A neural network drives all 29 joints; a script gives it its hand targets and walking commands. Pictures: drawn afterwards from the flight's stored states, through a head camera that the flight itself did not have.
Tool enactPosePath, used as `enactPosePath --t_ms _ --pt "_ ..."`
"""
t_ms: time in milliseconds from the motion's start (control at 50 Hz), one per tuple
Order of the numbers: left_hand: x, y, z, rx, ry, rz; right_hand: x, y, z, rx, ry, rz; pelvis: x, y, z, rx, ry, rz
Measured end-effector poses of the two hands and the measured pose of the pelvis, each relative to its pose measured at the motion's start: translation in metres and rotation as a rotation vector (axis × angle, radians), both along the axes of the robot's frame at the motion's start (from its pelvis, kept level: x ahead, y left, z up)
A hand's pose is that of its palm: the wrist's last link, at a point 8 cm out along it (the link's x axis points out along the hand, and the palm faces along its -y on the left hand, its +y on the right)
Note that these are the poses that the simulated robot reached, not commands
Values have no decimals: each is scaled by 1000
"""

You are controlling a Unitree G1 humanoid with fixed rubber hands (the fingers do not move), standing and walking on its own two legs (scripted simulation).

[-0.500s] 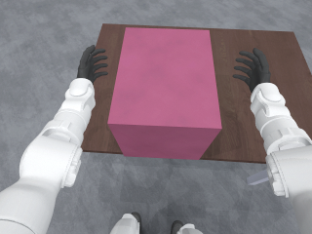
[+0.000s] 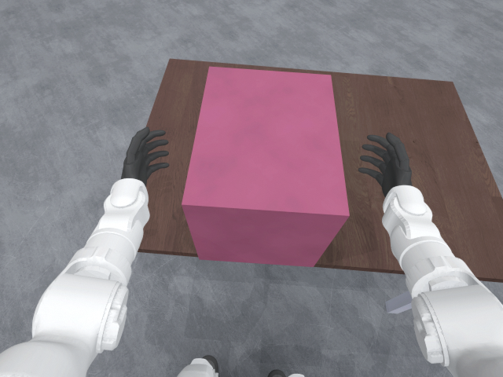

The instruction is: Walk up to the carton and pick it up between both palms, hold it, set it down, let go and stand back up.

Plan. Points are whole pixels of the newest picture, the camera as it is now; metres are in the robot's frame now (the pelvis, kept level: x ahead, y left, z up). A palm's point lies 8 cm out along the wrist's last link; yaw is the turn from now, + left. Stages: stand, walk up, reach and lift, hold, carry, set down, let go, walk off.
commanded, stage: set down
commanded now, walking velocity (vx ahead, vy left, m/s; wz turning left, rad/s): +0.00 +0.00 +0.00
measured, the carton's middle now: (263, 170) +0.50 +0.02 -0.05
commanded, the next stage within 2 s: none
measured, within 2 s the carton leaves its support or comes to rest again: neither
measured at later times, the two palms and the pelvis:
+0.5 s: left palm (133, 224) +0.34 +0.23 -0.01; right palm (396, 239) +0.34 -0.21 +0.00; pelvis +0.00 +0.00 +0.00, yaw +1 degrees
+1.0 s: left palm (121, 275) +0.26 +0.23 -0.03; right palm (401, 296) +0.26 -0.21 -0.03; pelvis +0.02 -0.01 +0.01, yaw +2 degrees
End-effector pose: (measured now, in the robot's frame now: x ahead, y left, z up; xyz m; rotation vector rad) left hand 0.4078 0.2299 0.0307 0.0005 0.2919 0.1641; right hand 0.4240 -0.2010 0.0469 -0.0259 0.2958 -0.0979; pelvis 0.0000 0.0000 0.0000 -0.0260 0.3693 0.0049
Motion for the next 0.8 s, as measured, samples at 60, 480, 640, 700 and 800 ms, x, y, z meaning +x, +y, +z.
enactPosePath --t_ms 60,480,640,700,800 --pt "-7 3 -1 15 -3 -2 -9 -3 -1 10 0 -9 0 1 1 -4 -13 4" --pt "-67 -6 -33 7 28 -39 -75 -8 -46 32 20 -1 4 -1 3 12 -127 13" --pt "-103 5 -51 8 25 11 -103 -12 -58 32 28 2 6 -5 2 16 -156 21" --pt "-109 7 -50 11 12 10 -109 -13 -58 32 20 4 8 -6 2 18 -169 25" --pt "-117 7 -48 16 2 -1 -119 -11 -59 29 14 15 11 -6 3 22 -203 26"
